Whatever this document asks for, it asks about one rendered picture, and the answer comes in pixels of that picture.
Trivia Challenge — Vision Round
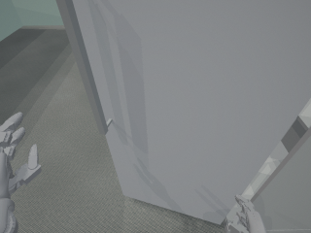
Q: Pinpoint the right robot hand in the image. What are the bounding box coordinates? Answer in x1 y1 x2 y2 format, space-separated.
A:
229 194 267 233

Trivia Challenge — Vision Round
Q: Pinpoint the robot left forearm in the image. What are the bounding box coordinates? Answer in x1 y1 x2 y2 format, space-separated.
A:
0 198 18 233

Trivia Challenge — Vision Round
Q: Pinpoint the left robot hand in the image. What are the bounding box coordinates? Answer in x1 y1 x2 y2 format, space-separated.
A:
0 112 42 199

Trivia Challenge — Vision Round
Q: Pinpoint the fridge door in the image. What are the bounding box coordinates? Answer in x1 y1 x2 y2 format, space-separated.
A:
72 0 311 225

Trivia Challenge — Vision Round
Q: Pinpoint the handle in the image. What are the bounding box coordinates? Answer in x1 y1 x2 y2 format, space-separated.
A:
55 0 113 135

